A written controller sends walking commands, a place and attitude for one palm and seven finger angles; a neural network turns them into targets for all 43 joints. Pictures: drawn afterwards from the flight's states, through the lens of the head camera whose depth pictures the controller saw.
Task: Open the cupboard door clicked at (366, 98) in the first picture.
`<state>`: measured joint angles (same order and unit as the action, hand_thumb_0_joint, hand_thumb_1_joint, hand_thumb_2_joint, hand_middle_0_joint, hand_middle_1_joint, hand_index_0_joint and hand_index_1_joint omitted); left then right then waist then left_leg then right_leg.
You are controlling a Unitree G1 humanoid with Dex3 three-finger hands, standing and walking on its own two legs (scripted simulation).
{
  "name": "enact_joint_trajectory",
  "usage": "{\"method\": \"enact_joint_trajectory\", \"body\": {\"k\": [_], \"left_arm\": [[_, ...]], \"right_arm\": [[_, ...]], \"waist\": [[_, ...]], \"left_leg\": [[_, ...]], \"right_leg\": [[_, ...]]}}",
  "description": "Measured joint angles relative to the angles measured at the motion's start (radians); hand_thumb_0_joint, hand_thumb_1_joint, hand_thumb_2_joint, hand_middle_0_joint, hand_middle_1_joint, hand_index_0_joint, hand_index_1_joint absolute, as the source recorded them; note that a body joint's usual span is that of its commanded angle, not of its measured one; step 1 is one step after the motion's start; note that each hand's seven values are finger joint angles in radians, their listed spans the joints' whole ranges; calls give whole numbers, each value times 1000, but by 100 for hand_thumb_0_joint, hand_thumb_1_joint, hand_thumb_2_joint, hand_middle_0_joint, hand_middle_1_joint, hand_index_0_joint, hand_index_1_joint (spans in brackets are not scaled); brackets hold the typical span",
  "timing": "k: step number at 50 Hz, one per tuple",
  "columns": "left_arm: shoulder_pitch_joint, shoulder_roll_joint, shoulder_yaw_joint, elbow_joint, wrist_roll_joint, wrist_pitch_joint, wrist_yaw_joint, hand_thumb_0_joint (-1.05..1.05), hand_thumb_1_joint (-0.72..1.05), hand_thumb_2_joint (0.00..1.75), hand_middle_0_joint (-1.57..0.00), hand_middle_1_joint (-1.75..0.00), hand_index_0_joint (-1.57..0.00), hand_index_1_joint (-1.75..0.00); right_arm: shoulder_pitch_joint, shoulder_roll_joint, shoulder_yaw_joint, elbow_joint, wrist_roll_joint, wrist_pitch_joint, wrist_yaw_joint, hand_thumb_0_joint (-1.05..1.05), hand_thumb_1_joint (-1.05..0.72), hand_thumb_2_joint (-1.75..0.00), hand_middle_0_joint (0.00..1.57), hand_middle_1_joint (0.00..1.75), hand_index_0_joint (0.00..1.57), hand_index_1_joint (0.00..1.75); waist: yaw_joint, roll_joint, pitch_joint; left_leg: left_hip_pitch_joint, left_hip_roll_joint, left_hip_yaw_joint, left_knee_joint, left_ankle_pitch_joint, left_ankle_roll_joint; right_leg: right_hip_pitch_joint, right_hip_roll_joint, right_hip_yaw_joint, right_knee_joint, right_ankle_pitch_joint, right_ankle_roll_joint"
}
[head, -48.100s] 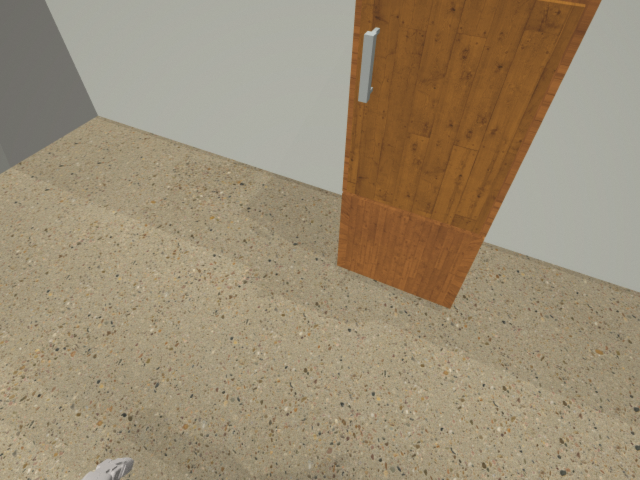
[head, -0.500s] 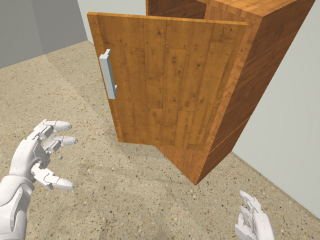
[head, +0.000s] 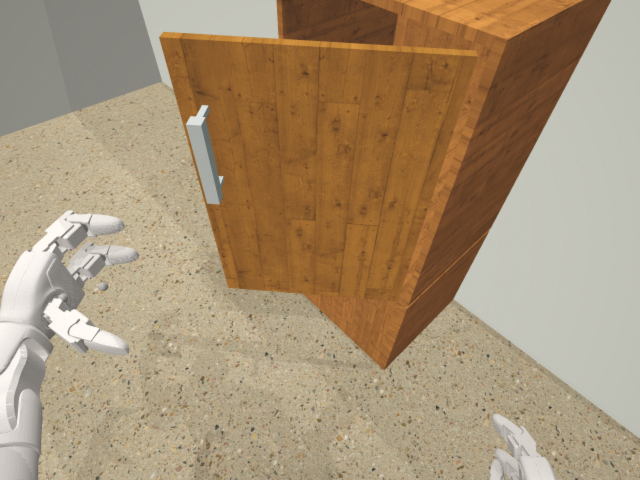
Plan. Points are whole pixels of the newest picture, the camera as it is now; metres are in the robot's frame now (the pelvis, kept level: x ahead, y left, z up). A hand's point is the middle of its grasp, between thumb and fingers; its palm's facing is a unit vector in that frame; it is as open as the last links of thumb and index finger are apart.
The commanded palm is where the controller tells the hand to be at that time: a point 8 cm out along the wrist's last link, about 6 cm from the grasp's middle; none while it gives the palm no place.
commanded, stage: raise the hand with hooked fingers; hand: left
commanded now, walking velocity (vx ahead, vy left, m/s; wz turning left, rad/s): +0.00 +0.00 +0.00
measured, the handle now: (209, 156) +0.56 +0.23 +0.09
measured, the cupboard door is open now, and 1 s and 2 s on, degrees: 42 42 42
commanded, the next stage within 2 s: move the hooked fingers beside the handle in 0.24 s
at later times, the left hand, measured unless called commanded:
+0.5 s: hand (119, 281) +0.30 +0.26 +0.11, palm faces +0.08 -1.00 -0.04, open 14.0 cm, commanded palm +0.28 +0.31 +0.11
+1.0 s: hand (124, 236) +0.37 +0.28 +0.10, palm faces +0.04 -1.00 +0.00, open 14.0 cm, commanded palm +0.34 +0.33 +0.11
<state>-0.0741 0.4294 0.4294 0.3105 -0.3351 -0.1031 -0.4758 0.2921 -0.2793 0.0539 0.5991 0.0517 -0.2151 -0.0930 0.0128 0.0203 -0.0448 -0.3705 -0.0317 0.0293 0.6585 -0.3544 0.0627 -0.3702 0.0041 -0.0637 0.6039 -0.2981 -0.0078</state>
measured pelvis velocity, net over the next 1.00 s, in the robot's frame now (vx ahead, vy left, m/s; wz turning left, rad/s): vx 0.00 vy -0.02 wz -0.02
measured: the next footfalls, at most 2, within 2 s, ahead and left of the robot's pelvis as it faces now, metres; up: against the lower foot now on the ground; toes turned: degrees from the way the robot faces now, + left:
none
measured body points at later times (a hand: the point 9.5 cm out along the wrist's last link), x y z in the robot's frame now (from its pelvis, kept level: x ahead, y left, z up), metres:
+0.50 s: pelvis +0.00 -0.03 +0.00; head +0.02 -0.04 +0.45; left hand +0.29 +0.31 +0.11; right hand +0.17 -0.27 -0.08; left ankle -0.01 +0.07 -0.72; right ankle +0.01 -0.12 -0.72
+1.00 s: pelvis +0.00 -0.02 -0.01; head +0.05 -0.01 +0.44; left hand +0.36 +0.34 +0.10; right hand +0.08 -0.30 -0.10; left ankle -0.01 +0.07 -0.72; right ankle +0.01 -0.12 -0.72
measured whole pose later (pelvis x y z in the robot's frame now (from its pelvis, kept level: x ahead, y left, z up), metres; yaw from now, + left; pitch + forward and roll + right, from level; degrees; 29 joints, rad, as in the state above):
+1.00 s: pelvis +0.00 -0.02 -0.01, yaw -1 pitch +9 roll -1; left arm -0.46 0.60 0.53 0.85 -0.28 -0.22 -0.57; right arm 0.35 -0.31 0.04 0.63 0.06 -0.13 -0.10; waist -0.05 0.01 -0.06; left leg -0.51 0.00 0.03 0.73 -0.37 0.04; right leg -0.51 0.03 -0.06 0.67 -0.31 -0.04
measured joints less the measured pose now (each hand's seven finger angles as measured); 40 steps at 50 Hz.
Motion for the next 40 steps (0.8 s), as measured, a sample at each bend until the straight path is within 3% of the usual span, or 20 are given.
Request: {"method": "enact_joint_trajectory", "body": {"k": [9,20,31,40], "left_arm": [[-19,3,-6,45,17,8,10,-1,-50,30,-30,-120,-30,-120],[-24,-4,3,69,4,-9,1,-1,-50,30,-31,-120,-30,-120],[-192,73,45,278,23,-42,-40,-1,-50,30,-30,-120,-30,-120],[-291,129,76,434,36,-60,-86,-1,-50,30,-30,-120,-30,-120]], "right_arm": [[-19,4,4,7,7,4,-14,1,-90,-90,21,30,21,30],[-36,6,6,10,9,-2,-21,1,-90,-90,21,30,21,30],[-34,-12,2,31,12,16,-32,1,-90,-90,21,30,21,30],[10,-30,-9,29,12,45,-16,1,-90,-90,21,30,21,30]], "waist": [[4,10,7],[4,15,-1],[-11,6,11],[-43,0,-9]], "left_leg": [[5,6,-13,-4,5,-11],[8,18,-17,-8,3,-28],[-42,29,-28,23,-2,-41],[-90,33,-9,43,-10,-36]], "right_leg": [[7,7,-13,-2,0,-14],[4,18,-16,5,-9,-30],[-43,28,-28,32,-15,-43],[-99,31,-10,55,-17,-40]]}}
